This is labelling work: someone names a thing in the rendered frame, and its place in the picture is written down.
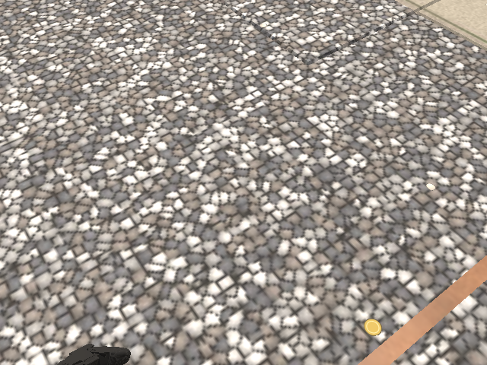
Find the robot left hand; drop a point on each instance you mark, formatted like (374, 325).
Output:
(90, 355)

